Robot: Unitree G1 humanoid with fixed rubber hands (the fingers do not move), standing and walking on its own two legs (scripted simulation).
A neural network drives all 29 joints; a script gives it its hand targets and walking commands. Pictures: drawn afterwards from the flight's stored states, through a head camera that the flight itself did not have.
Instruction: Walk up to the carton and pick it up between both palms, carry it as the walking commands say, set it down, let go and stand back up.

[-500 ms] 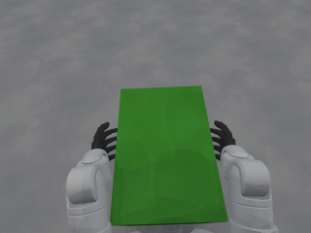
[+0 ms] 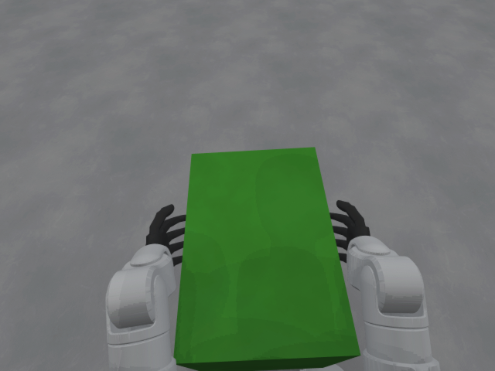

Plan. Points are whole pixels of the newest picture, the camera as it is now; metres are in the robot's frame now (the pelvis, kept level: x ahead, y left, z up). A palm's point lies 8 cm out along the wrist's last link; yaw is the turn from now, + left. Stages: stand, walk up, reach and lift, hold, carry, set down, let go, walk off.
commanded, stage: carry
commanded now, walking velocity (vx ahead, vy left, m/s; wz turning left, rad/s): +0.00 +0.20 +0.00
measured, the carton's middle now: (259, 263) +0.28 +0.00 -0.01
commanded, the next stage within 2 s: none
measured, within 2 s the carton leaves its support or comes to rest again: neither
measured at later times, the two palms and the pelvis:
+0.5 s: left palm (63, 295) +0.21 +0.27 +0.07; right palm (285, 301) +0.20 -0.02 +0.07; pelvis -0.07 +0.13 -0.01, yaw +0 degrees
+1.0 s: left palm out of the picture +0.12 +0.32 +0.09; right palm out of the picture +0.10 +0.04 +0.08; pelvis -0.15 +0.20 +0.00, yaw -1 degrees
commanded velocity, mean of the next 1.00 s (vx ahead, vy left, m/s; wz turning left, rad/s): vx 0.00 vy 0.09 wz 0.00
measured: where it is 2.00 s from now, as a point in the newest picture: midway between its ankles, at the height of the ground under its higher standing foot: outside the picture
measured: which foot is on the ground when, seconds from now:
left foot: down 0.00-0.16, up 0.18-0.42, down 0.44-1.00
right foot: up 0.00-0.12, down 0.14-0.46, up 0.48-0.78, down 0.80-1.00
